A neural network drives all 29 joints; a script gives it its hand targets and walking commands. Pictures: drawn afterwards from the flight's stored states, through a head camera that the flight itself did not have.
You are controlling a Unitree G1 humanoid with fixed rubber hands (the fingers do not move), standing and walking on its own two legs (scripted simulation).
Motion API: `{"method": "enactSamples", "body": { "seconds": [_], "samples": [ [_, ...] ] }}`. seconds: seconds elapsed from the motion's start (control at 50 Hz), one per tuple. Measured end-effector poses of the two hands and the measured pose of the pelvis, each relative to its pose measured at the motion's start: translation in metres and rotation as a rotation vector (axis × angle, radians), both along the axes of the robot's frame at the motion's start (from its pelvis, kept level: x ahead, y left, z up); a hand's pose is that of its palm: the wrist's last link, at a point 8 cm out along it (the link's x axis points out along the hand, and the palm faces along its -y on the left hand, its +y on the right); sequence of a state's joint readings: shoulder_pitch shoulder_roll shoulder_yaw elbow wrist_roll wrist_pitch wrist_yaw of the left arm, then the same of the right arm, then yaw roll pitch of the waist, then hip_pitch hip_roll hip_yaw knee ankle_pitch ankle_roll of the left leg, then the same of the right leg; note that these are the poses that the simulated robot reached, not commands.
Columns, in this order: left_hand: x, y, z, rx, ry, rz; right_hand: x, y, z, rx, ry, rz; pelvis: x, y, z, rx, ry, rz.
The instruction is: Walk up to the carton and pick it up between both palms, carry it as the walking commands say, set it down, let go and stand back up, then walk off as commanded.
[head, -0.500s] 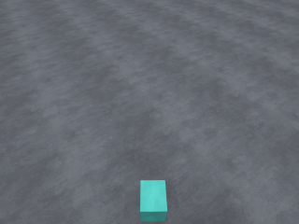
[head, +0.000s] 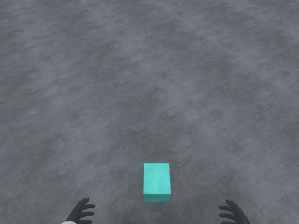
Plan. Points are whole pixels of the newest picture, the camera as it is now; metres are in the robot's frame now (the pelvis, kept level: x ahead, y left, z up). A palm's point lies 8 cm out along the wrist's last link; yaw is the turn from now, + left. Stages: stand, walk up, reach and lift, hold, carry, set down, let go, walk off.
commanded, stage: reach and lift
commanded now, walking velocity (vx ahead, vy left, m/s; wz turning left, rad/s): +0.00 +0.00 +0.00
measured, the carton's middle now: (156, 183) +0.41 -0.01 -0.65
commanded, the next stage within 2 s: none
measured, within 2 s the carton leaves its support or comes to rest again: neither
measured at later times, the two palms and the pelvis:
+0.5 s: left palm (97, 188) +0.26 +0.19 -0.15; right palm (220, 190) +0.27 -0.20 -0.15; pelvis -0.07 +0.00 -0.05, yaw -1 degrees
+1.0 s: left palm (118, 157) +0.39 +0.15 -0.20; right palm (204, 157) +0.40 -0.18 -0.20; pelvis -0.06 +0.00 -0.07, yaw -1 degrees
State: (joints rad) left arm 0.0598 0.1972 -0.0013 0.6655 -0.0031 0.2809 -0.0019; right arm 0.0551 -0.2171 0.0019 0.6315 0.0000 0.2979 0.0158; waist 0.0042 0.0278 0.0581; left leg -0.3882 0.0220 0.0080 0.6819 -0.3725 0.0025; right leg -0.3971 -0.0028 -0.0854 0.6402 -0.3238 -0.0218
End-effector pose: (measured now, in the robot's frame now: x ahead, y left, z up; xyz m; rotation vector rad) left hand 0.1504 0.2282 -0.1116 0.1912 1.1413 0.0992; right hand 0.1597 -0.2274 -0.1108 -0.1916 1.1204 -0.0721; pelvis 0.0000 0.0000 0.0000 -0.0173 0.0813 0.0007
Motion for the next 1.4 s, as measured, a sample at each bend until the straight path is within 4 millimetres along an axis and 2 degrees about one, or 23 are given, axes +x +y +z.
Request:
{"method": "enactSamples", "body": {
  "seconds": [0.08,0.26,0.36,0.48,0.66,0.8,1.04,1.16,1.3,1.4],
  "samples": [
    [0.005,-0.006,-0.013,-0.012,-0.046,-0.022,0.003,0.002,-0.014,0.011,-0.035,0.028,-0.008,-0.001,-0.009,-0.001,0.071,0.001],
    [0.050,-0.024,-0.025,-0.026,-0.220,-0.068,0.034,0.011,-0.028,0.004,-0.183,0.064,-0.041,-0.001,-0.031,0.000,0.148,-0.004],
    [0.070,-0.027,-0.026,-0.018,-0.256,-0.051,0.060,0.019,-0.026,-0.004,-0.239,0.074,-0.056,0.001,-0.040,0.000,0.170,-0.007],
    [0.103,-0.034,-0.035,-0.018,-0.275,-0.030,0.099,0.028,-0.035,0.002,-0.246,0.073,-0.070,0.004,-0.052,-0.003,0.218,-0.009],
    [0.159,-0.064,-0.057,-0.054,-0.341,-0.005,0.147,0.031,-0.062,0.016,-0.277,0.027,-0.068,0.005,-0.062,-0.002,0.344,-0.011],
    [0.191,-0.069,-0.071,-0.044,-0.410,0.022,0.181,0.036,-0.080,0.028,-0.342,0.034,-0.059,0.003,-0.066,0.008,0.438,-0.017],
    [0.245,-0.080,-0.088,-0.079,-0.504,0.034,0.245,0.052,-0.090,0.056,-0.452,0.020,-0.061,0.004,-0.076,0.007,0.561,-0.016],
    [0.257,-0.087,-0.101,-0.085,-0.505,0.022,0.252,0.053,-0.109,0.071,-0.430,-0.010,-0.062,0.004,-0.080,0.006,0.608,-0.015],
    [0.249,-0.098,-0.123,-0.098,-0.473,0.021,0.245,0.046,-0.129,0.083,-0.424,-0.037,-0.064,0.001,-0.085,0.010,0.644,-0.020],
    [0.249,-0.096,-0.146,-0.065,-0.475,0.034,0.242,0.042,-0.151,0.093,-0.435,-0.050,-0.073,0.000,-0.103,0.023,0.671,-0.034]
  ]
}}
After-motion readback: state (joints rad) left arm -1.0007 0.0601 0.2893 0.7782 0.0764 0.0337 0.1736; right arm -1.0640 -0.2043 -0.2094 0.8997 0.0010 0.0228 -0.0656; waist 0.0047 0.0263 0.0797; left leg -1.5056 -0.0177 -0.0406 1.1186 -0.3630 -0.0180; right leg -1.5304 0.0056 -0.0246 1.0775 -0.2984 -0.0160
